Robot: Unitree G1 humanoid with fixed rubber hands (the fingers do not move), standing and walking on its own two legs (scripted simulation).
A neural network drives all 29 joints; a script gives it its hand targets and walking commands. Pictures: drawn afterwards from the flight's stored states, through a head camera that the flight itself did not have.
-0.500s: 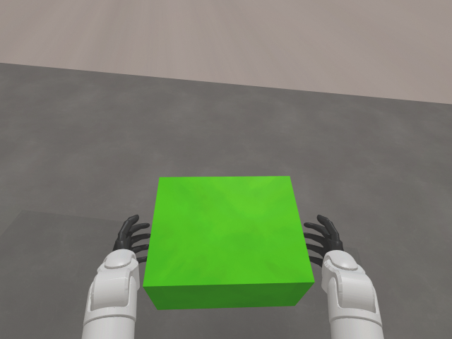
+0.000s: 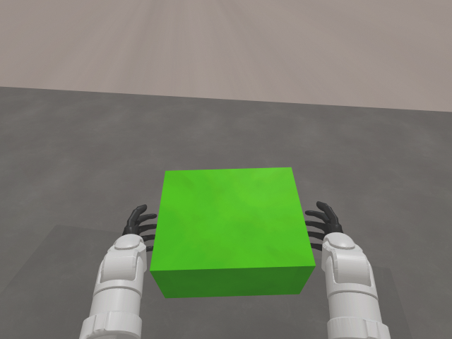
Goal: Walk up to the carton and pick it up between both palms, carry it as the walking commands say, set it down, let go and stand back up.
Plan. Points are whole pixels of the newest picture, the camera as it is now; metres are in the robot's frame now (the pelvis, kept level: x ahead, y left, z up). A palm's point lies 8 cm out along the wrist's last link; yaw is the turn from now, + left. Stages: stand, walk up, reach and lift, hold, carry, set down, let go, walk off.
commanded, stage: hold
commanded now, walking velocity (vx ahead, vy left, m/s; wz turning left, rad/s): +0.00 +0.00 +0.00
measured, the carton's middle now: (230, 230) +0.37 -0.02 -0.02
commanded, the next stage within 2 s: set down in 0.16 s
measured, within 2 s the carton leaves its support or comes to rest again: neither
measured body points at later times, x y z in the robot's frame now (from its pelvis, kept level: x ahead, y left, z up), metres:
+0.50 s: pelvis -0.01 +0.00 +0.00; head -0.02 +0.00 +0.45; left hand +0.33 +0.16 +0.01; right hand +0.29 -0.22 +0.02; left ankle -0.01 +0.11 -0.75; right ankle +0.05 -0.12 -0.75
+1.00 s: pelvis +0.02 +0.01 -0.03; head +0.13 +0.01 +0.41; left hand +0.35 +0.16 -0.10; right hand +0.33 -0.22 -0.08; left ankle -0.01 +0.11 -0.75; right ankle +0.05 -0.12 -0.75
